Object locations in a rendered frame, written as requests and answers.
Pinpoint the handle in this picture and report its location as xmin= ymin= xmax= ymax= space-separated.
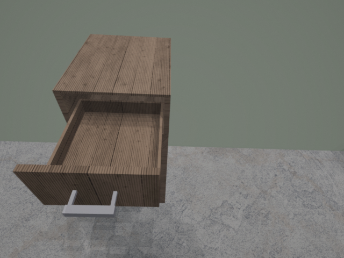
xmin=62 ymin=190 xmax=118 ymax=218

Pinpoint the drawer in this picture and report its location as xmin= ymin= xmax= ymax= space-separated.
xmin=13 ymin=99 xmax=163 ymax=207

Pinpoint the cabinet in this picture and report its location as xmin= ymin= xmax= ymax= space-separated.
xmin=52 ymin=34 xmax=171 ymax=203

